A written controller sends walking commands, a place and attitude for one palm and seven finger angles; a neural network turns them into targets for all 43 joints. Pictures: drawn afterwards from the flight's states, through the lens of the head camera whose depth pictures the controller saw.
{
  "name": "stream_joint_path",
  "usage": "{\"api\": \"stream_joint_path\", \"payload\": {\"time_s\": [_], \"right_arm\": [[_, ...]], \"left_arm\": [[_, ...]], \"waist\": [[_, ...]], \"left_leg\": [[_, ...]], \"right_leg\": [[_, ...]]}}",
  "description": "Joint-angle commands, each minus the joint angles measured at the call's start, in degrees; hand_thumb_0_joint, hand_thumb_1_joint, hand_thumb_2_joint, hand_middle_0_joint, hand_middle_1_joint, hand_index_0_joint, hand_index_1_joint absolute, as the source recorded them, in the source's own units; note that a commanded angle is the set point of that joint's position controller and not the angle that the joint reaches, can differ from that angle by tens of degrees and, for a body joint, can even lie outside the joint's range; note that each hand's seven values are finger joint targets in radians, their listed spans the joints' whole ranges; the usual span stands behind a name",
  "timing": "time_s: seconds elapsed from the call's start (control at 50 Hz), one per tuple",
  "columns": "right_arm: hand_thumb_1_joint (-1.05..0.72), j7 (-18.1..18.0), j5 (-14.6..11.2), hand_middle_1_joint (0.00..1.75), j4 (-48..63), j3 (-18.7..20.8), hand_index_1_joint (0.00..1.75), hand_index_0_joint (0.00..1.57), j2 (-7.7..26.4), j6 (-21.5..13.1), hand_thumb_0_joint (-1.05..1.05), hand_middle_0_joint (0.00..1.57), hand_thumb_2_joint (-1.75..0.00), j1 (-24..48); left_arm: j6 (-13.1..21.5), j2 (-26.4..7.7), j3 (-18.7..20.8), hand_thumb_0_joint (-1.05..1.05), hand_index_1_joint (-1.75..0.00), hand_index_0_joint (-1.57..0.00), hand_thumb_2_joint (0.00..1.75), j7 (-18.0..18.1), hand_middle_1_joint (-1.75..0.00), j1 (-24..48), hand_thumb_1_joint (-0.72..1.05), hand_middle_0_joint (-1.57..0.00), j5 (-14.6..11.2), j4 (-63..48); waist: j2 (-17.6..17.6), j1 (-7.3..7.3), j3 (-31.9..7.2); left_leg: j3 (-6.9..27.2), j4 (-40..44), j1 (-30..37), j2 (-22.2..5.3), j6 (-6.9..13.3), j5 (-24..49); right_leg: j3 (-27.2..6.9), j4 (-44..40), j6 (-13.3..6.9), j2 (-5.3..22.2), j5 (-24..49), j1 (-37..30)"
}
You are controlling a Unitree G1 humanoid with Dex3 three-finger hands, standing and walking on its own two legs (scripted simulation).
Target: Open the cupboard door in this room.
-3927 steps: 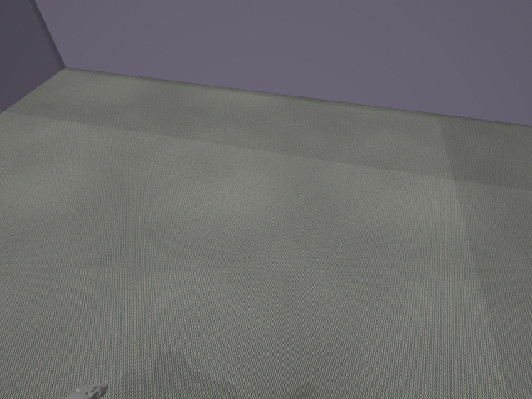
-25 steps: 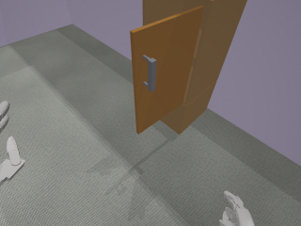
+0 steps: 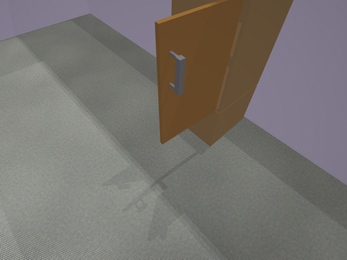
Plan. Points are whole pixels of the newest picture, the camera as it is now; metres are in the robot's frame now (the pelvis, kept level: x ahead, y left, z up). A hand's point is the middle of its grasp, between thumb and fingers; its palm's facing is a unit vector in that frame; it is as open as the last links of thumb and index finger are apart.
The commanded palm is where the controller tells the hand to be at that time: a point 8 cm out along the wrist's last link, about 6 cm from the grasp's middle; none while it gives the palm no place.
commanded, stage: let the arm hang, fingers relaxed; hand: left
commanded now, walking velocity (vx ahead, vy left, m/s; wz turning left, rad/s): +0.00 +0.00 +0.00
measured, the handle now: (175, 73) +0.67 +0.03 +0.03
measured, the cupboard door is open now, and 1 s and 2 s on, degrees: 86 86 86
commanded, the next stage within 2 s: look to check the result in 0.70 s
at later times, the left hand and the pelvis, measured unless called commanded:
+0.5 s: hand out of the picture +0.08 +0.23 -0.15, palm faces +0.00 -0.95 -0.31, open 7.4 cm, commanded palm none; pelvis +0.01 +0.00 +0.01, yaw +0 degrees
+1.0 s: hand out of the picture +0.10 +0.24 -0.15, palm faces -0.02 -0.94 -0.34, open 7.4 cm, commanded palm none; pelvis +0.04 -0.01 +0.01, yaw +0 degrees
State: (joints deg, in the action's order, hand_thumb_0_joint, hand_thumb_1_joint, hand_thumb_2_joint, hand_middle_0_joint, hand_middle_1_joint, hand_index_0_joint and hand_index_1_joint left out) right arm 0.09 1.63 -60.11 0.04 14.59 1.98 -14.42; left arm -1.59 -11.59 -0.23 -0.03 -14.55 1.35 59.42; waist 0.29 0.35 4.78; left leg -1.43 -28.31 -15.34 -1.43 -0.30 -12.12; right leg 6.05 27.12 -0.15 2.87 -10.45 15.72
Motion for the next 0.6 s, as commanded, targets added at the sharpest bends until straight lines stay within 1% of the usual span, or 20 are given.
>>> {"api": "stream_joint_path", "payload": {"time_s": [0.0,0.04,0.06,0.1,0.12,0.18,0.24,0.26,0.28,0.34,0.38,0.44,0.46,0.48,0.5,0.56,0.58], "right_arm": [[-0.9,-0.8,-0.3,0.3,1.3,1.9,0.3,0.2,6.7,-1.8,0.0,0.2,-0.9,-0.4],[-0.9,-1.0,-0.4,0.3,0.2,2.1,0.3,0.2,6.9,-1.7,0.0,0.2,-0.9,-1.5],[-0.9,-1.0,-0.4,0.3,-0.4,2.1,0.3,0.2,6.5,-1.7,0.0,0.2,-0.9,-1.9],[-0.9,-1.1,-0.4,0.3,-1.2,2.2,0.3,0.2,6.5,-1.7,0.0,0.2,-0.9,-2.5],[-0.9,-1.1,-0.4,0.3,-1.5,2.2,0.3,0.2,6.5,-1.7,0.0,0.2,-0.9,-2.8],[-0.9,-1.1,-0.3,0.3,-2.1,2.2,0.3,0.2,6.5,-1.6,0.0,0.2,-0.9,-2.5],[-0.9,-1.0,-0.4,0.3,-2.2,2.5,0.3,0.2,7.1,-1.7,0.0,0.2,-0.9,-1.6],[-0.9,-0.9,-0.3,0.3,-2.4,2.5,0.3,0.2,7.0,-1.7,0.0,0.2,-0.9,-1.3],[-0.9,-0.9,-0.2,0.3,-2.5,2.5,0.3,0.2,7.2,-1.8,0.0,0.2,-0.9,-1.3],[-0.9,-0.8,-0.4,0.3,-2.2,2.5,0.3,0.2,8.2,-2.1,0.0,0.2,-0.9,0.4],[-0.9,-0.8,-0.3,0.3,-2.3,2.4,0.3,0.2,8.3,-2.3,0.0,0.2,-0.9,1.5],[-0.9,-0.7,-0.4,0.3,-1.9,2.5,0.3,0.2,9.3,-2.5,0.0,0.2,-0.9,3.2],[-0.9,-0.7,-0.3,0.3,-2.1,2.4,0.3,0.2,9.1,-2.6,0.0,0.2,-0.9,3.7],[-0.9,-0.7,-0.3,0.3,-2.1,2.5,0.3,0.2,9.3,-2.6,0.0,0.2,-0.9,4.0],[-0.9,-0.7,-0.3,0.3,-2.1,2.4,0.3,0.2,9.8,-2.7,0.0,0.2,-0.9,4.5],[-0.9,-0.6,-0.3,0.3,-1.9,2.5,0.3,0.2,10.5,-2.8,0.0,0.2,-0.9,5.8],[-0.9,-0.6,-0.3,0.3,-1.9,2.5,0.3,0.2,10.6,-2.9,0.0,0.2,-0.9,6.0]], "left_arm": [[2.4,-11.7,3.3,0.0,-0.3,-0.2,0.9,0.7,-0.3,1.9,0.9,-0.2,-0.6,-0.2],[2.3,-11.8,3.3,0.0,-0.3,-0.2,0.9,0.8,-0.3,1.8,0.9,-0.2,-0.6,1.3],[2.3,-11.9,3.3,0.0,-0.3,-0.2,0.9,0.8,-0.3,2.0,0.9,-0.2,-0.6,1.9],[2.3,-12.1,3.3,0.0,-0.3,-0.2,0.9,0.9,-0.3,2.2,0.9,-0.2,-0.7,2.7],[2.3,-12.2,3.4,0.0,-0.3,-0.2,0.9,0.9,-0.3,2.4,0.9,-0.2,-0.7,3.0],[2.1,-12.3,3.4,0.0,-0.3,-0.2,0.9,1.0,-0.3,3.0,0.9,-0.2,-0.7,3.6],[2.1,-12.9,3.5,0.0,-0.3,-0.2,0.9,1.0,-0.3,3.1,0.9,-0.2,-0.6,3.7],[2.1,-13.0,3.5,0.0,-0.3,-0.2,0.9,1.0,-0.3,3.9,0.9,-0.2,-0.6,3.7],[2.2,-13.2,3.7,0.0,-0.3,-0.2,0.9,1.0,-0.3,4.4,0.9,-0.2,-0.6,3.6],[2.4,-13.8,3.7,0.0,-0.3,-0.2,0.9,1.0,-0.3,5.1,0.9,-0.2,-0.5,3.2],[2.5,-13.8,3.7,0.0,-0.3,-0.2,0.9,0.9,-0.3,6.2,0.9,-0.2,-0.5,3.1],[2.8,-14.3,3.7,0.0,-0.3,-0.2,0.9,0.9,-0.3,6.9,0.9,-0.2,-0.4,2.8],[2.8,-14.4,3.7,0.0,-0.3,-0.2,0.9,0.9,-0.3,7.6,0.9,-0.2,-0.4,2.9],[2.9,-14.4,3.7,0.0,-0.3,-0.2,0.9,0.9,-0.3,7.7,0.9,-0.2,-0.4,2.8],[2.9,-14.7,3.7,0.0,-0.3,-0.2,0.9,0.8,-0.3,8.3,0.9,-0.2,-0.4,2.7],[3.2,-15.2,3.6,0.0,-0.3,-0.2,0.9,0.8,-0.3,9.2,0.9,-0.2,-0.4,2.5],[3.3,-15.3,3.7,0.0,-0.3,-0.2,0.9,0.8,-0.3,9.2,0.9,-0.2,-0.4,2.4]], "waist": [[-3.6,0.16,-4.5],[-2.6,0.05,-3.8],[-1.2,0.14,-3.7],[0.2,0.24,-3.3],[0.3,0.27,-3.2],[-0.3,0.08,-1.4],[0.9,-0.22,-0.9],[0.8,-0.05,-0.8],[0.6,0.04,-1.1],[-0.2,-0.31,-1.9],[-0.2,-0.34,-1.4],[-0.6,-0.53,-2.2],[-0.7,-0.41,-1.9],[-0.4,-0.41,-2.8],[-0.2,-0.26,-2.8],[-1.2,-0.25,-3.2],[-1.0,-0.26,-4.1]], "left_leg": [[4.4,7.6,0.6,-3.3,1.6,-3.7],[4.4,7.7,0.9,-3.5,1.7,-3.6],[4.4,7.7,0.8,-3.5,1.8,-3.0],[4.0,7.4,1.5,-3.5,1.8,-2.1],[4.1,7.5,1.6,-3.5,1.8,-1.7],[4.6,8.8,0.6,-3.9,1.9,-3.1],[4.6,9.0,0.8,-3.7,2.0,-3.1],[4.6,9.2,0.9,-3.7,2.0,-3.3],[4.8,9.6,0.8,-3.9,1.9,-3.2],[5.1,10.3,1.2,-4.2,1.9,-1.4],[5.4,11.1,1.0,-4.5,1.8,-0.5],[5.5,11.6,2.2,-4.6,1.8,1.6],[5.5,11.9,2.2,-4.7,1.7,2.2],[5.4,12.0,2.8,-4.8,1.6,2.6],[5.5,12.3,2.8,-4.8,1.5,2.4],[5.3,12.4,3.8,-5.0,1.4,4.1],[5.4,12.5,4.4,-5.0,1.4,4.8]], "right_leg": [[-7.5,-9.2,-3.3,5.1,-9.5,-3.0],[-7.1,-9.6,-3.3,4.9,-10.2,-2.7],[-7.0,-9.7,-3.4,5.1,-10.1,-3.0],[-7.1,-10.3,-3.5,5.3,-10.3,-2.8],[-6.8,-10.2,-3.4,5.3,-10.3,-2.8],[-6.4,-10.0,-3.2,5.0,-11.3,-2.3],[-6.5,-10.3,-3.2,4.9,-11.5,-2.3],[-6.8,-10.4,-3.2,5.1,-11.8,-2.3],[-6.6,-10.1,-3.1,5.0,-11.5,-2.8],[-6.4,-9.7,-2.8,4.9,-8.9,-4.0],[-6.2,-9.6,-2.6,4.9,-7.5,-4.6],[-6.4,-9.7,-2.4,4.9,-4.9,-5.5],[-6.2,-9.6,-2.3,5.1,-4.2,-5.7],[-6.3,-9.8,-2.2,5.1,-3.7,-6.2],[-6.4,-10.0,-2.2,5.1,-3.8,-6.3],[-6.5,-10.4,-2.1,5.3,-1.9,-7.0],[-6.6,-10.5,-2.1,5.3,-1.2,-7.5]]}}
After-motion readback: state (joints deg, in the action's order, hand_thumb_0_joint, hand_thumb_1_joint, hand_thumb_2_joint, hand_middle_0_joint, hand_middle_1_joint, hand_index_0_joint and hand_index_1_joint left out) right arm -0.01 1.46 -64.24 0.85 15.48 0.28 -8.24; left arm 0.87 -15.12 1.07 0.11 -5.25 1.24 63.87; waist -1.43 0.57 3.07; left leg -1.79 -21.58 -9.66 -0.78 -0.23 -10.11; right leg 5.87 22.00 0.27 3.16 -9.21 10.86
